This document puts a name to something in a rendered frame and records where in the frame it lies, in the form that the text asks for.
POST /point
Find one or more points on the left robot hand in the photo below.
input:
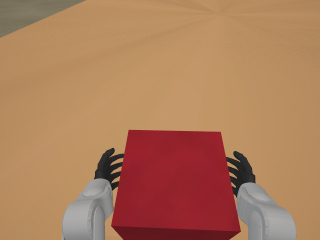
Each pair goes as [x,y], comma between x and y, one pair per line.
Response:
[104,167]

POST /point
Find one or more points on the robot left forearm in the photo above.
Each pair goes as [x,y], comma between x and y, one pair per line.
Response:
[84,219]

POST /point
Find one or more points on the robot right forearm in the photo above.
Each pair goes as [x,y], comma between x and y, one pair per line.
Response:
[264,218]

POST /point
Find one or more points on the right robot hand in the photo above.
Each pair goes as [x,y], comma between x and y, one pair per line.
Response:
[244,173]

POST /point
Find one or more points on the carton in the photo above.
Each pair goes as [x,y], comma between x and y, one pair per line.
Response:
[175,185]

